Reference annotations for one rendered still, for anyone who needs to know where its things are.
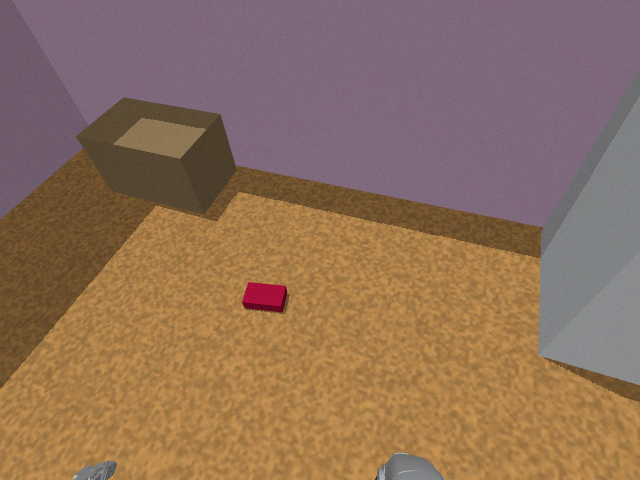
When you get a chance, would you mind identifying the left robot hand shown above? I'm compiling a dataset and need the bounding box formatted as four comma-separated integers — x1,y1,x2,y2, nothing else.
73,461,117,480

